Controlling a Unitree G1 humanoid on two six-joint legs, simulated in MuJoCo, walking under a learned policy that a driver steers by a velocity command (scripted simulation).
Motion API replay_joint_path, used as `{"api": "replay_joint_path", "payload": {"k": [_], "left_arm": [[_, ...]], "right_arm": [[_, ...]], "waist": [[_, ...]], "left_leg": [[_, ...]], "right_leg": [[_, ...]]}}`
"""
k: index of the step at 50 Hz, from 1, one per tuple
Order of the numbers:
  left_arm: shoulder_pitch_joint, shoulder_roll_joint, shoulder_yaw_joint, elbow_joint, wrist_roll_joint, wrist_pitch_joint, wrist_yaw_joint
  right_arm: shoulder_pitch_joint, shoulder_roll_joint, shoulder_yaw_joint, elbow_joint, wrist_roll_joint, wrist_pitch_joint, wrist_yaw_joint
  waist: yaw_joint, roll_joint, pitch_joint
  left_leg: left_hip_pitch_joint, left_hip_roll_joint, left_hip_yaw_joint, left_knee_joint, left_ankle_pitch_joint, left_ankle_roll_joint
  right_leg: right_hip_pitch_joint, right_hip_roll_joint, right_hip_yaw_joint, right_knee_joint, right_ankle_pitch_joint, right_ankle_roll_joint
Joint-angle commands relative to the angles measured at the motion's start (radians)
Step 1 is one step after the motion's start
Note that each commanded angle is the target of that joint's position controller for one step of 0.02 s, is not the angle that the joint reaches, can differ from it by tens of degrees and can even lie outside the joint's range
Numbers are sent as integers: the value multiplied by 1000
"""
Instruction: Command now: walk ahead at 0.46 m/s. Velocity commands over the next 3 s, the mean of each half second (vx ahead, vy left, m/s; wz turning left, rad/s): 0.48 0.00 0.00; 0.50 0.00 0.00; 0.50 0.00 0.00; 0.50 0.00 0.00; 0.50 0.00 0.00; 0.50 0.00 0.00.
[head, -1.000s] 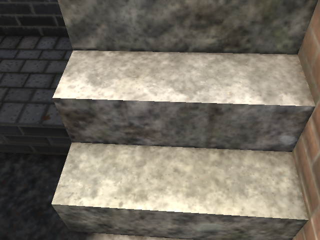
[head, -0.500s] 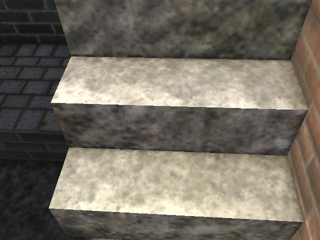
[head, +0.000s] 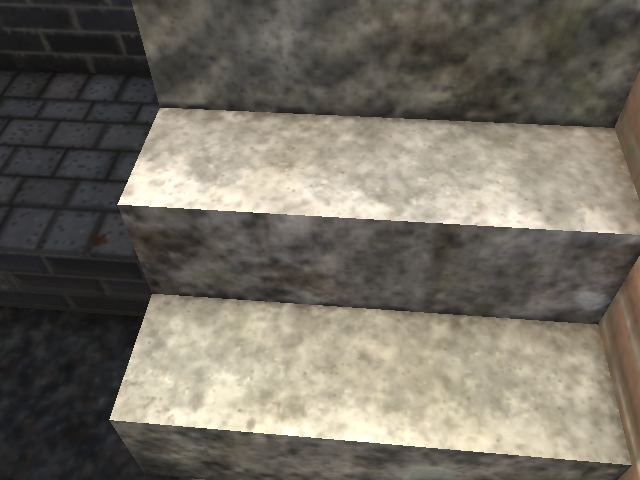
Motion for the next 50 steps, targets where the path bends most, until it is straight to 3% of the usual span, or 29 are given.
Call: {"api": "replay_joint_path", "payload": {"k": [1, 10, 14, 24, 28, 30, 38, 50], "left_arm": [[-29, 50, 8, -88, 1, -15, -1], [-50, 50, 6, -119, -1, -14, -2], [-66, 44, 3, -132, 2, -16, -3], [-78, 40, 0, -146, 6, -13, -4], [-84, 48, 2, -148, 4, -19, 1], [-85, 47, 2, -145, -2, -18, 3], [-88, 51, 1, -144, -1, -26, -1], [-104, 50, -2, -146, -1, -25, 1]], "right_arm": [[-29, -56, -13, -83, -1, -14, 4], [-52, -61, -16, -101, -5, -14, 3], [-71, -54, -15, -111, -6, -14, 4], [-73, -53, -14, -116, -5, -12, 9], [-80, -54, -11, -121, -5, 2, 12], [-85, -63, -13, -122, -3, 3, 10], [-90, -61, -8, -126, -14, 1, 10], [-89, -62, -6, -131, -9, -1, 5]], "waist": [[-8, -13, -94], [-8, -6, -112], [-7, -13, -91], [-7, -22, -94], [-13, -37, -108], [-13, -28, -89], [-9, -20, -85], [-15, -29, -104]], "left_leg": [[18, 107, -67, -8, 353, 27], [14, 108, -67, -13, 297, 15], [-1, 108, -70, -21, 269, 14], [-12, 103, -65, -21, 227, 7], [-26, 92, -54, -30, 198, 7], [-29, 92, -56, -29, 187, 3], [-21, 93, -58, -37, 174, 4], [-20, 93, -58, -15, 188, 7]], "right_leg": [[69, -150, 109, -7, 339, -9], [70, -155, 117, -10, 258, -8], [55, -156, 122, -18, 224, -6], [60, -156, 130, -26, 213, -1], [86, -163, 140, -17, 283, -1], [71, -162, 144, -29, 244, 0], [52, -157, 147, -61, 132, 1], [60, -157, 146, -29, 232, -2]]}}
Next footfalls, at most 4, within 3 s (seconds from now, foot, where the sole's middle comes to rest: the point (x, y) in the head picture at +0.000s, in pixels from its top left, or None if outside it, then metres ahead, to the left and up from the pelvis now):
none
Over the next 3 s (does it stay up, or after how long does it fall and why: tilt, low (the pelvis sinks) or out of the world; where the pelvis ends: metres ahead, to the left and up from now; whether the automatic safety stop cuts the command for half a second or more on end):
stays up -0.01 -0.01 0.00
